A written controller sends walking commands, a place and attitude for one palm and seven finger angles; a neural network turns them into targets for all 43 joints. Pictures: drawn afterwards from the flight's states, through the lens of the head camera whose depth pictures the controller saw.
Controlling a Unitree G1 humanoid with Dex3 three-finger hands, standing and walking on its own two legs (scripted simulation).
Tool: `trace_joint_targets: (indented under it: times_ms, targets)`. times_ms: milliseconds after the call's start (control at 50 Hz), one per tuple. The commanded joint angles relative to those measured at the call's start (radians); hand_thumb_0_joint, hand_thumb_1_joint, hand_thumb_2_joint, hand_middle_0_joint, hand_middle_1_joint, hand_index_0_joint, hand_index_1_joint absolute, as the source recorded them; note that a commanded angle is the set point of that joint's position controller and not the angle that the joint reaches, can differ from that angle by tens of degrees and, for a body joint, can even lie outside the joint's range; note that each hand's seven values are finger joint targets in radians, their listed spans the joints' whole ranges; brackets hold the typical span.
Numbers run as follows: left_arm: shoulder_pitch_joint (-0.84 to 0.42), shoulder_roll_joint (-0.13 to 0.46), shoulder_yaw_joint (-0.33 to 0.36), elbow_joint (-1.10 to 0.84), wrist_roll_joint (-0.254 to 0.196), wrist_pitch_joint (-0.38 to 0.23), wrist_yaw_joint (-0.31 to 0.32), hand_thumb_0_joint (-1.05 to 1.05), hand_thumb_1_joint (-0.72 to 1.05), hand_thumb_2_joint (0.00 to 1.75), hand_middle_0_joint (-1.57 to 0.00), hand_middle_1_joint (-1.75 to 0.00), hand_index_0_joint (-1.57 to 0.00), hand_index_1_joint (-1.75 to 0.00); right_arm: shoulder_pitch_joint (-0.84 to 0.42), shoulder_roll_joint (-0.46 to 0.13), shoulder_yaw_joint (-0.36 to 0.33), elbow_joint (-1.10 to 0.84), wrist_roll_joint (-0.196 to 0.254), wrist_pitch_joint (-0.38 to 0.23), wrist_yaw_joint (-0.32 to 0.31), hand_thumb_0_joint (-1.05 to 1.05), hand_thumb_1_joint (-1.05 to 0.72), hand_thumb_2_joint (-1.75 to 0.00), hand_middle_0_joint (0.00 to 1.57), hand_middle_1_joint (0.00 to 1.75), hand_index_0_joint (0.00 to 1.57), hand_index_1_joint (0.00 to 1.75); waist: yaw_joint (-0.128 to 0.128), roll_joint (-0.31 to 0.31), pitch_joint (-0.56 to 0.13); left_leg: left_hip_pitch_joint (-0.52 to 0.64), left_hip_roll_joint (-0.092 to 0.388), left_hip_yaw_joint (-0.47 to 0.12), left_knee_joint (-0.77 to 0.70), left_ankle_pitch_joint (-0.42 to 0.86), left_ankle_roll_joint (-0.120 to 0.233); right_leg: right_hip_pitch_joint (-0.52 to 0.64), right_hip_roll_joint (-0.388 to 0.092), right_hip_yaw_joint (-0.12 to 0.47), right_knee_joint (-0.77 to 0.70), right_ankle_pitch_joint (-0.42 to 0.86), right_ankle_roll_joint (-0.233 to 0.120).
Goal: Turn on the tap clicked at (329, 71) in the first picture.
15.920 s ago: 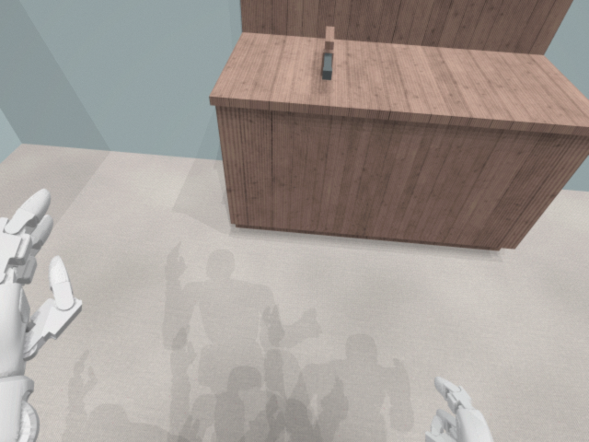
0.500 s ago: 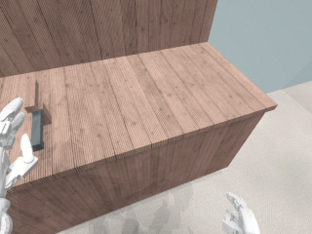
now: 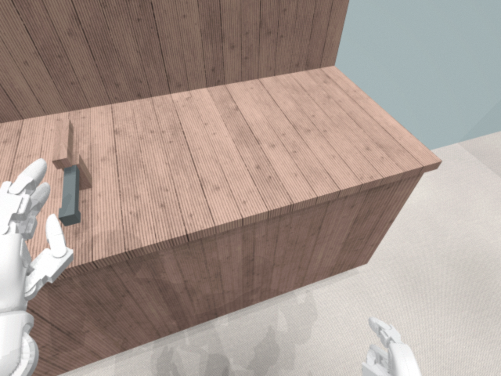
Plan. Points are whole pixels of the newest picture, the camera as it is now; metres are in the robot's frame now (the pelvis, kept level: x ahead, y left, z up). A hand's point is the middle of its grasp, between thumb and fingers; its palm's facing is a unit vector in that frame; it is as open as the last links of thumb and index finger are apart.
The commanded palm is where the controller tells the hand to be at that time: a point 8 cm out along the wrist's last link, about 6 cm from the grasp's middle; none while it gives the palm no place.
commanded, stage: come to a stop and stand still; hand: left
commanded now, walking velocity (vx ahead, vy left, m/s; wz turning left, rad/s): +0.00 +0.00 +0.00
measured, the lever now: (69, 215) +0.37 +0.39 +0.00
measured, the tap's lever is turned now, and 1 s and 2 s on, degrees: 0 0 0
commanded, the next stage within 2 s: look again from close up in 1.58 s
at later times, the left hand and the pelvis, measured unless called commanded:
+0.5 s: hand (118, 279) +0.19 +0.17 +0.16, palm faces +0.34 -0.81 -0.48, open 7.4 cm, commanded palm +0.13 +0.21 +0.18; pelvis -0.04 -0.06 -0.02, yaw -2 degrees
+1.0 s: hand (101, 343) +0.12 +0.16 +0.17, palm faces +0.50 -0.78 -0.37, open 7.4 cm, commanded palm +0.06 +0.19 +0.18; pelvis -0.08 -0.11 +0.00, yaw +5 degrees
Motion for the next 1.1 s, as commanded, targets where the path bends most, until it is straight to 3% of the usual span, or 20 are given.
trace_joint_targets:
  times_ms: [0,80,180,240,280,340,380,400,420,440,460,480,540,560,580,600,660,840,980,1080]
  targets:
    - [-0.065,0.211,0.131,-0.26,0.008,-0.085,0.02,0.0,0.9,0.9,-0.2,-0.3,-0.2,-0.3,-0.095,-0.119,-0.05,-0.171,0.003,-0.058,0.002,0.0,-0.9,-0.9,0.2,0.3,0.2,0.3,-0.01,0.061,-0.099,-0.096,-0.005,-0.009,0.012,-0.164,0.053,0.05,-0.236,0.248,-0.158,-0.217,0.098]
    - [0.004,0.204,0.158,-0.207,-0.005,-0.077,0.024,0.0,0.9,0.9,-0.2,-0.3,-0.2,-0.3,-0.075,-0.115,-0.051,-0.145,0.011,-0.049,0.003,0.0,-0.9,-0.9,0.2,0.3,0.2,0.3,-0.027,-0.048,-0.108,-0.018,-0.037,0.042,0.072,-0.144,0.038,-0.029,-0.251,0.233,-0.228,-0.208,0.16]
    - [-0.035,0.189,0.135,-0.207,-0.008,-0.075,0.017,0.0,0.9,0.9,-0.2,-0.3,-0.2,-0.3,-0.097,-0.129,-0.054,-0.144,0.011,-0.046,0.0,0.0,-0.9,-0.9,0.2,0.3,0.2,0.3,-0.037,0.117,-0.125,-0.017,0.008,0.022,-0.097,-0.124,0.071,0.083,-0.133,0.123,-0.061,0.03,0.217]
    - [-0.058,0.194,0.143,-0.23,0.006,-0.072,0.01,0.0,0.9,0.9,-0.2,-0.3,-0.2,-0.3,-0.126,-0.131,-0.062,-0.181,0.007,-0.053,0.005,0.0,-0.9,-0.9,0.2,0.3,0.2,0.3,0.001,0.19,-0.128,-0.268,0.075,-0.039,-0.087,-0.238,0.082,0.245,-0.17,0.202,0.099,-0.028,0.147]
    - [-0.075,0.201,0.134,-0.247,0.014,-0.075,0.006,0.0,0.9,0.9,-0.2,-0.3,-0.2,-0.3,-0.104,-0.12,-0.061,-0.179,0.007,-0.053,0.003,0.0,-0.9,-0.9,0.2,0.3,0.2,0.3,-0.01,0.038,-0.107,-0.193,0.005,0.0,0.035,-0.236,0.048,0.118,-0.22,0.268,-0.091,-0.203,0.128]
    - [-0.086,0.231,0.159,-0.262,0.008,-0.076,0.014,0.0,0.9,0.9,-0.2,-0.3,-0.2,-0.3,-0.067,-0.113,-0.076,-0.134,0.018,-0.071,0.006,0.0,-0.9,-0.9,0.2,0.3,0.2,0.3,-0.041,-0.205,-0.065,-0.002,-0.087,0.133,0.173,-0.257,0.025,-0.099,-0.24,0.23,-0.294,-0.242,0.277]
    - [-0.053,0.229,0.162,-0.265,0.002,-0.082,0.02,0.0,0.9,0.9,-0.2,-0.3,-0.2,-0.3,-0.049,-0.112,-0.075,-0.09,0.019,-0.073,0.009,0.0,-0.9,-0.9,0.2,0.3,0.2,0.3,-0.075,-0.066,-0.1,0.146,-0.091,0.187,0.047,-0.206,0.043,-0.092,-0.143,0.086,-0.199,0.008,0.372]
    - [-0.018,0.219,0.162,-0.249,-0.007,-0.082,0.015,0.0,0.9,0.9,-0.2,-0.3,-0.2,-0.3,-0.033,-0.121,-0.083,-0.081,0.014,-0.078,0.015,0.0,-0.9,-0.9,0.2,0.3,0.2,0.3,-0.103,0.153,-0.104,0.185,0.005,0.107,-0.046,-0.2,0.104,-0.141,-0.075,0.053,0.106,0.067,0.383]
    - [0.04,0.204,0.18,-0.228,-0.011,-0.072,0.017,0.0,0.9,0.9,-0.2,-0.3,-0.2,-0.3,-0.09,-0.144,-0.086,-0.128,-0.007,-0.085,0.018,0.0,-0.9,-0.9,0.2,0.3,0.2,0.3,-0.085,0.564,-0.116,-0.096,0.269,-0.189,-0.232,-0.281,0.259,-0.041,-0.013,0.126,0.747,-0.068,0.296]
    - [0.091,0.251,0.228,-0.222,-0.004,-0.055,0.024,0.0,0.9,0.9,-0.2,-0.3,-0.2,-0.3,-0.149,-0.092,-0.072,-0.203,-0.035,-0.09,0.024,0.0,-0.9,-0.9,0.2,0.3,0.2,0.3,-0.037,0.685,-0.101,-0.442,0.414,-0.326,-0.119,-0.085,0.311,-0.012,-0.149,0.419,1.234,-0.406,0.083]
    - [0.056,0.269,0.229,-0.245,0.013,-0.06,-0.009,0.0,0.9,0.9,-0.2,-0.3,-0.2,-0.3,-0.167,-0.056,-0.066,-0.216,-0.046,-0.087,0.028,0.0,-0.9,-0.9,0.2,0.3,0.2,0.3,0.014,0.482,-0.036,-0.597,0.372,-0.259,-0.02,0.016,0.233,0.016,-0.248,0.549,1.193,-0.463,-0.307]
    - [-0.057,0.256,0.198,-0.312,0.025,-0.084,-0.029,0.0,0.9,0.9,-0.2,-0.3,-0.2,-0.3,-0.113,-0.089,-0.079,-0.176,-0.023,-0.06,0.032,0.0,-0.9,-0.9,0.2,0.3,0.2,0.3,0.014,0.244,-0.018,-0.409,0.259,-0.092,0.027,0.035,0.143,-0.084,-0.23,0.426,0.771,-0.459,-0.407]
    - [0.044,0.285,0.298,-0.167,-0.02,-0.121,-0.032,0.0,0.9,0.9,-0.2,-0.3,-0.2,-0.3,-0.014,-0.1,-0.097,-0.18,0.005,-0.072,0.021,0.0,-0.9,-0.9,0.2,0.3,0.2,0.3,0.0,-0.269,-0.064,-0.325,0.002,-0.039,0.624,-0.228,0.023,-0.021,-0.253,0.292,-0.06,0.031,0.183]
    - [0.053,0.345,0.361,-0.145,-0.007,-0.117,-0.024,0.0,0.9,0.9,-0.2,-0.3,-0.2,-0.3,-0.01,-0.081,-0.081,-0.157,0.009,-0.067,0.024,0.0,-0.9,-0.9,0.2,0.3,0.2,0.3,-0.025,-0.384,-0.112,-0.349,-0.045,-0.014,0.744,-0.242,0.01,0.005,-0.256,0.204,0.005,0.153,0.067]
    - [-0.001,0.336,0.336,-0.151,-0.01,-0.116,-0.02,0.0,0.9,0.9,-0.2,-0.3,-0.2,-0.3,-0.071,-0.074,-0.068,-0.174,0.014,-0.082,0.02,0.0,-0.9,-0.9,0.2,0.3,0.2,0.3,-0.039,-0.47,-0.142,-0.394,-0.089,0.033,0.966,-0.298,-0.011,-0.052,-0.37,0.336,0.008,0.157,-0.082]
    - [-0.06,0.247,0.246,-0.217,-0.022,-0.106,-0.036,0.0,0.9,0.9,-0.2,-0.3,-0.2,-0.3,-0.071,-0.169,-0.121,-0.213,0.017,-0.087,0.027,0.0,-0.9,-0.9,0.2,0.3,0.2,0.3,-0.03,-0.522,-0.096,-0.374,-0.095,-0.081,0.987,-0.241,-0.009,-0.202,-0.432,0.604,-0.085,-0.035,-0.114]
    - [0.063,0.264,0.256,-0.226,-0.034,-0.126,-0.049,0.0,0.9,0.9,-0.2,-0.3,-0.2,-0.3,-0.088,-0.104,-0.087,-0.164,0.029,-0.087,0.035,0.0,-0.9,-0.9,0.2,0.3,0.2,0.3,-0.047,-0.029,0.001,-0.308,-0.023,-0.074,0.907,-0.158,-0.002,-0.329,-0.436,0.62,-0.049,-0.292,-0.237]
    - [-0.05,0.216,0.172,-0.249,0.019,-0.162,0.058,0.0,0.9,0.9,-0.2,-0.3,-0.2,-0.3,-0.055,-0.108,-0.071,-0.14,-0.018,-0.113,-0.017,0.0,-0.9,-0.9,0.2,0.3,0.2,0.3,0.011,-0.092,-0.259,-0.144,-0.075,0.061,0.06,-0.178,0.068,0.172,-0.351,0.42,-0.001,0.134,-0.048]
    - [-0.028,0.23,0.185,-0.331,0.01,-0.153,0.043,0.0,0.9,0.9,-0.2,-0.3,-0.2,-0.3,-0.08,-0.09,-0.066,-0.165,-0.001,-0.087,-0.004,0.0,-0.9,-0.9,0.2,0.3,0.2,0.3,-0.036,0.278,-0.202,0.244,0.161,-0.092,-0.032,0.497,0.133,-0.189,-0.171,0.124,0.297,-0.125,0.005]
    - [-0.032,0.193,0.175,-0.225,-0.003,-0.116,0.005,0.0,0.9,0.9,-0.2,-0.3,-0.2,-0.3,-0.087,-0.126,-0.067,-0.176,0.016,-0.074,0.017,0.0,-0.9,-0.9,0.2,0.3,0.2,0.3,-0.022,-0.031,-0.1,-0.173,0.067,-0.031,0.105,0.149,0.058,0.153,-0.209,0.196,0.071,0.091,-0.072]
